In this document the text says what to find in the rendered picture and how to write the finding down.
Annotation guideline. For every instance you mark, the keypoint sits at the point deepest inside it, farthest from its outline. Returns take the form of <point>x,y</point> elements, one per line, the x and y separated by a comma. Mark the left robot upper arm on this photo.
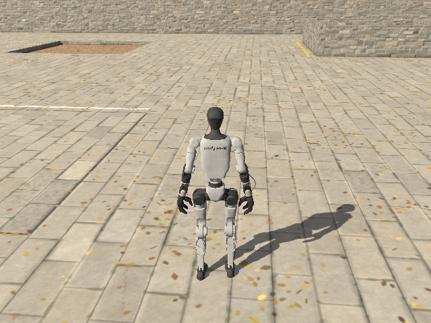
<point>191,154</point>

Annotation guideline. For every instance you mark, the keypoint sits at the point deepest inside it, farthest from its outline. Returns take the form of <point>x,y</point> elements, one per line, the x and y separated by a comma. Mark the left robot hand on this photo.
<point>181,204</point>

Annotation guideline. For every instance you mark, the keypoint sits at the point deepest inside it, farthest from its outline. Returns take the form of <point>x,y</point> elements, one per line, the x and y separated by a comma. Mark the robot left forearm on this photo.
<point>184,183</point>

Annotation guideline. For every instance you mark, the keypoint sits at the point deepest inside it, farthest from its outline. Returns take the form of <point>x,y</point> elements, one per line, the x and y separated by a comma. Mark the robot right forearm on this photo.
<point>246,182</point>

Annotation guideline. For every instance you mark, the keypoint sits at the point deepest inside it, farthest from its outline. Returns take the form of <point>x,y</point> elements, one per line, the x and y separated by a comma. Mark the humanoid robot torso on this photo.
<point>215,163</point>

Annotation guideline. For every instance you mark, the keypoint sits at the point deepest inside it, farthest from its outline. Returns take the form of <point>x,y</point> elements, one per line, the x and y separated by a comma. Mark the left robot foot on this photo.
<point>201,274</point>

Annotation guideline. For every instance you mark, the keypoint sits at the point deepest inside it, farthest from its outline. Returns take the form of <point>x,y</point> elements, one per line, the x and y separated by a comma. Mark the right robot upper arm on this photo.
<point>239,154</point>

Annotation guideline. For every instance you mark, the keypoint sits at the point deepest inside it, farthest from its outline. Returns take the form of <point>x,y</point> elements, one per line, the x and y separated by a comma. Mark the right robot hand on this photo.
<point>249,204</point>

